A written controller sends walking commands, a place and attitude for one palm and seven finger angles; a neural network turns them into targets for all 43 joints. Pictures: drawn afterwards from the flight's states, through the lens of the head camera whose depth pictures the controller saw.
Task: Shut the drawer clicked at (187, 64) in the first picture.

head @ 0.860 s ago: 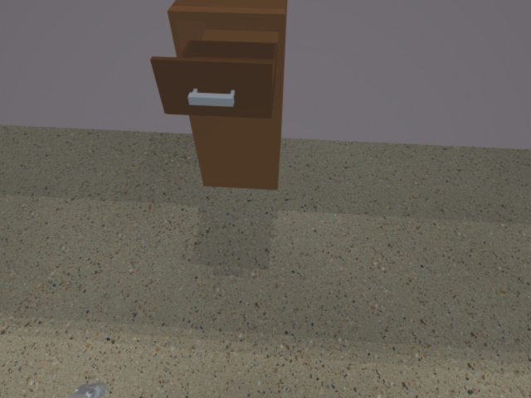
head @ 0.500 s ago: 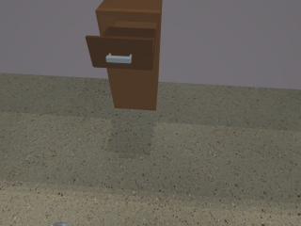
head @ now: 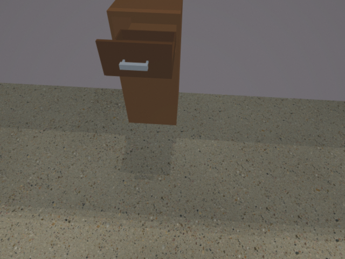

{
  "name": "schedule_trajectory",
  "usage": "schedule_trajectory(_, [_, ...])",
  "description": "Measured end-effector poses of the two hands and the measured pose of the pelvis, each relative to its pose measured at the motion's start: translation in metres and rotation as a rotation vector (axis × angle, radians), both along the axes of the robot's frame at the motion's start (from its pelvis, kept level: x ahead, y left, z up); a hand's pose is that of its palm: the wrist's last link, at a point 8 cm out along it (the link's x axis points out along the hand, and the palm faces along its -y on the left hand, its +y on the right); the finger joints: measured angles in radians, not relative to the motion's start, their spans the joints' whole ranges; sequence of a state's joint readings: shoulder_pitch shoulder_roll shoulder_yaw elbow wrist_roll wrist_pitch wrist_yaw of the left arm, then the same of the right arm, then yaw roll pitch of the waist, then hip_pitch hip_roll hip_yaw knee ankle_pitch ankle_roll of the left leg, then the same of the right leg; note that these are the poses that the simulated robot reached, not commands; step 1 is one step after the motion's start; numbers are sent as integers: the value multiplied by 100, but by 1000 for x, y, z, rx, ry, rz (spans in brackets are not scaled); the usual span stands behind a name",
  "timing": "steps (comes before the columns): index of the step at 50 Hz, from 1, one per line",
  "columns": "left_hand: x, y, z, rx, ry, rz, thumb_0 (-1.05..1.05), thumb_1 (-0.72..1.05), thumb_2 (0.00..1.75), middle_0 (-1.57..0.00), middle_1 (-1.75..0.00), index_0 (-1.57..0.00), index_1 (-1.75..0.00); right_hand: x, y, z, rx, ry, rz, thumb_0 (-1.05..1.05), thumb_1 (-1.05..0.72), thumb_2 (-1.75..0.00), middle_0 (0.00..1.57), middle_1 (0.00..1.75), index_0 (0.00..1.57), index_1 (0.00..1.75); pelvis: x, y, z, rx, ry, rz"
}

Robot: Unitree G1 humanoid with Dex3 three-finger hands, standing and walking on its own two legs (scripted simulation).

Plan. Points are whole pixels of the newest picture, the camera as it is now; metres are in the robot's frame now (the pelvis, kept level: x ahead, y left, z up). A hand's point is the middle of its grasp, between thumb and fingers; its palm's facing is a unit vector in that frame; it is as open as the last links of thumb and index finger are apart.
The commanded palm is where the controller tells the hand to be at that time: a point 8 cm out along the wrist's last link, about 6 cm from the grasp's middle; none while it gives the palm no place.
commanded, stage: look at it before walking up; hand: left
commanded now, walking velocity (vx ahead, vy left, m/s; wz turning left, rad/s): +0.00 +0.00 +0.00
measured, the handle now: (134, 64) +0.93 +0.23 -0.04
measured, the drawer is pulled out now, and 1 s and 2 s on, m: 0.29 0.29 0.29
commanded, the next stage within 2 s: walk to a spot facing it in 0.58 s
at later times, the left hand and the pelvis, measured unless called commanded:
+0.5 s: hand out of the picture +0.07 +0.25 -0.16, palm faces -0.03 -0.94 -0.33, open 7.4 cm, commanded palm none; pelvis +0.00 +0.01 +0.00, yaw +0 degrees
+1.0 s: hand out of the picture +0.02 +0.22 -0.20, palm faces +0.07 -0.98 -0.17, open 7.4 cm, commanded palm none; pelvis +0.06 +0.04 -0.02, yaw +2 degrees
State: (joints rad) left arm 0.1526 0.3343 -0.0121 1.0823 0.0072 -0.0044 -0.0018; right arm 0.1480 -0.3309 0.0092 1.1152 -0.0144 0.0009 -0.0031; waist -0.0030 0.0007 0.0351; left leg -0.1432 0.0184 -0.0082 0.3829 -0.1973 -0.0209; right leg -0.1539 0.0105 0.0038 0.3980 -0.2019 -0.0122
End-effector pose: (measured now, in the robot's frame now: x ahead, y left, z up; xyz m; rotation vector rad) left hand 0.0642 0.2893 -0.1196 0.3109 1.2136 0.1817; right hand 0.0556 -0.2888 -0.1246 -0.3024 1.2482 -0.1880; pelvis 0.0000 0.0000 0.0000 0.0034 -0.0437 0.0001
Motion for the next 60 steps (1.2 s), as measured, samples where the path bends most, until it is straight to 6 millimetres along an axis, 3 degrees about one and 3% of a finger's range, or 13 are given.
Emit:
schedule_trajectory(37, [-1,6,-1,0,15,10,1,91,90,-20,-30,-20,-30,16,9,3,0,-18,13,0,-91,-89,21,30,21,30,6,7,1,-1,8,1])
schedule_trajectory(43, [-14,-8,-17,-62,38,56,0,91,90,-20,-30,-20,-30,8,30,-9,34,35,12,0,-91,-89,20,30,20,30,22,11,-5,-15,15,19])
schedule_trajectory(51, [-49,-18,-47,-172,204,146,1,91,90,-20,-30,-20,-30,-6,83,-20,77,106,-40,0,-91,-89,20,30,20,30,61,38,-15,-14,15,34])
schedule_trajectory(55, [-26,-20,-41,-196,242,131,1,91,90,-20,-30,-20,-30,-27,111,-15,114,180,-111,0,-91,-89,20,30,20,30,84,43,-7,-6,23,26])
schedule_trajectory(60, [41,-26,-34,-207,170,111,1,91,90,-20,-30,-20,-30,-48,137,-7,164,320,-176,0,-91,-89,20,30,21,30,116,42,-2,-5,31,23])
